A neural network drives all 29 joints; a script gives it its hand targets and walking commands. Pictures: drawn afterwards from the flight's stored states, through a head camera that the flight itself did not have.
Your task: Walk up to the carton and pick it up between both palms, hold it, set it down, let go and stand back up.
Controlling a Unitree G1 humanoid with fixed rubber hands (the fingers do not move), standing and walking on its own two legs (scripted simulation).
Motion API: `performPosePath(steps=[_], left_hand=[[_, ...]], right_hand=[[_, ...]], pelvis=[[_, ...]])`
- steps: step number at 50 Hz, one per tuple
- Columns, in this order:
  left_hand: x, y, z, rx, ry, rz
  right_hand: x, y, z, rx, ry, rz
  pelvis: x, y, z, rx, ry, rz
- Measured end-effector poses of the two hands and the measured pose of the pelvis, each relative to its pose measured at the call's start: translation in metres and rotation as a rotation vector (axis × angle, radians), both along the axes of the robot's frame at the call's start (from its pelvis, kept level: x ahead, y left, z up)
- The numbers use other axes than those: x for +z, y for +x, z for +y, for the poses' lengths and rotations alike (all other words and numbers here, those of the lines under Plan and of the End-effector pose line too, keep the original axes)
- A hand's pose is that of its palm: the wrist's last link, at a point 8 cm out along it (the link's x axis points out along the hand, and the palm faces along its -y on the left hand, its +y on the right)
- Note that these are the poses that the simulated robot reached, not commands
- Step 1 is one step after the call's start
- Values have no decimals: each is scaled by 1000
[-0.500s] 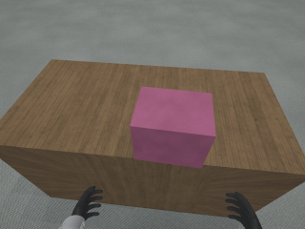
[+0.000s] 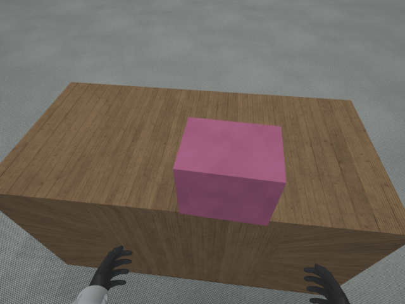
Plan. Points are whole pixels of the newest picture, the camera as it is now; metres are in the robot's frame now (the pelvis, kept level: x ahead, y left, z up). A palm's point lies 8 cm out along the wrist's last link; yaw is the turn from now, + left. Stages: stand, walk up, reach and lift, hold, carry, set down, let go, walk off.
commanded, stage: stand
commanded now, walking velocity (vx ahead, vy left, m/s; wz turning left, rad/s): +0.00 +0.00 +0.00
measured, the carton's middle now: (228, 171) +0.44 -0.03 -0.03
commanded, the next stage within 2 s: none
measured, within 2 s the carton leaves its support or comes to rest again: neither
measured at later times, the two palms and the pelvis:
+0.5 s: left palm (76, 287) +0.17 +0.28 -0.07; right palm out of the picture +0.15 -0.25 -0.08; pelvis +0.01 +0.01 +0.00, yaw +0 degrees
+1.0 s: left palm (72, 292) +0.16 +0.29 -0.08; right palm out of the picture +0.15 -0.25 -0.08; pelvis +0.01 +0.01 +0.00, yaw +0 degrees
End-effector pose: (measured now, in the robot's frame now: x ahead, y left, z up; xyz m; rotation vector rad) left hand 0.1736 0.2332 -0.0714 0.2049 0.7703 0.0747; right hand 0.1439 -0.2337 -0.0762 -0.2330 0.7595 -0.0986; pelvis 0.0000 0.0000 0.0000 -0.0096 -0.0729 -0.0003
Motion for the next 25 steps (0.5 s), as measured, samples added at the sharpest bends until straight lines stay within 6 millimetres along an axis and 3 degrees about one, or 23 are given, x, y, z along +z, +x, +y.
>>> performPosePath(steps=[11,25], left_hand=[[9,1,39,-20,107,-24],[0,-4,49,-3,113,32]], right_hand=[[1,-4,-22,1,-72,69],[0,3,-20,1,-77,85]], pelvis=[[0,4,3,3,1,6],[0,12,7,6,3,16]])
